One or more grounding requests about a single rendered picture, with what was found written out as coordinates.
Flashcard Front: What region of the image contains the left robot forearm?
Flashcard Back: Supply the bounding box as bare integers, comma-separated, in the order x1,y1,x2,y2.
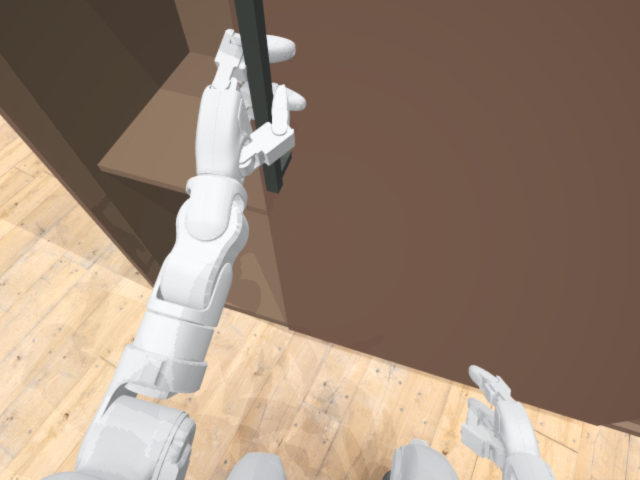
75,174,249,472

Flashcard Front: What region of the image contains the left robot upper arm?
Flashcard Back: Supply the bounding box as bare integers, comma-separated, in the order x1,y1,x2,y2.
40,395,196,480

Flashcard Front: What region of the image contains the robot right hand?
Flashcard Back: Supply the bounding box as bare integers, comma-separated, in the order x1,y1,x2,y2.
461,365,541,471

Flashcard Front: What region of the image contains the right robot thigh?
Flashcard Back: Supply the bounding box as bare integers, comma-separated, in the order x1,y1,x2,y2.
390,444,459,480

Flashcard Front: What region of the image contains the handle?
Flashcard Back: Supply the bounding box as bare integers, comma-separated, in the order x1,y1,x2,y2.
234,0,292,194

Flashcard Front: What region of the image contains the right robot forearm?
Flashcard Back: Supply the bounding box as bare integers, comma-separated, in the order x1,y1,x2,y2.
502,453,555,480

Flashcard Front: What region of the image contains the robot left hand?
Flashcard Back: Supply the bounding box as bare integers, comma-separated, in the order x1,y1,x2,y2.
195,29,306,186

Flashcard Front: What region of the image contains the right robot shin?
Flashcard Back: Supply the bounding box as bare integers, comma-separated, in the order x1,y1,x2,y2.
408,439,429,447

